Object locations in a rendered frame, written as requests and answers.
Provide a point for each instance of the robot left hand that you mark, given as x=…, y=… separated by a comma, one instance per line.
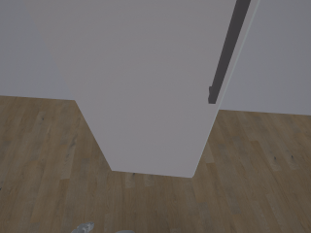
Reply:
x=84, y=227

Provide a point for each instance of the fridge door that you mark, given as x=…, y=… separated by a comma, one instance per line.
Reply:
x=140, y=72

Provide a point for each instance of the handle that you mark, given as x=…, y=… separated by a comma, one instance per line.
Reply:
x=240, y=10

